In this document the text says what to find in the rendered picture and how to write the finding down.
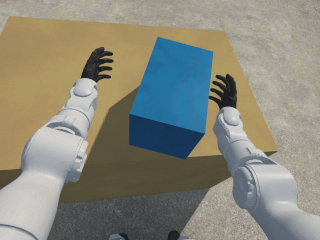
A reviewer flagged right robot foot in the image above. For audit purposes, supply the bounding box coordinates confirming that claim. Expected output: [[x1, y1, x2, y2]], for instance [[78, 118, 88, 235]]
[[167, 230, 180, 240]]

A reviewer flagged right robot hand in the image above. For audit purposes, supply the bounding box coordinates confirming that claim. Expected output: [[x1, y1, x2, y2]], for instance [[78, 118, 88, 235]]
[[209, 73, 237, 110]]

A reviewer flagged left robot forearm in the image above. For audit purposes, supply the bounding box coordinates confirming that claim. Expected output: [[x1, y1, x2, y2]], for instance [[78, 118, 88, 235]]
[[21, 78, 98, 171]]

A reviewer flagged carton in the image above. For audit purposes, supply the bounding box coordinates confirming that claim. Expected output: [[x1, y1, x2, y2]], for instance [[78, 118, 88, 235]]
[[129, 37, 214, 159]]

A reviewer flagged left robot hand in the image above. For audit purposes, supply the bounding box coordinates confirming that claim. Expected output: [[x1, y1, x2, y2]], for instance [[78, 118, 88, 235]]
[[81, 47, 114, 83]]

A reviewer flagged left robot upper arm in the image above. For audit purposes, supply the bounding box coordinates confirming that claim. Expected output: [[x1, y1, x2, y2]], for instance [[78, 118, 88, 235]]
[[0, 126, 89, 240]]

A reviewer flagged right robot forearm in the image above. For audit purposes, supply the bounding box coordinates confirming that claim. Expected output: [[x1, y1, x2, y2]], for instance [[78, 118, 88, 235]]
[[212, 106, 298, 201]]

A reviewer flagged pedestal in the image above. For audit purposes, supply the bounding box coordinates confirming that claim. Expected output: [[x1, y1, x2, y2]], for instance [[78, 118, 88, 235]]
[[0, 16, 279, 204]]

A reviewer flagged right robot upper arm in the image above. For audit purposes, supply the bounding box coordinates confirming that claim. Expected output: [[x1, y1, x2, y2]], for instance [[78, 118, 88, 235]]
[[232, 164, 320, 240]]

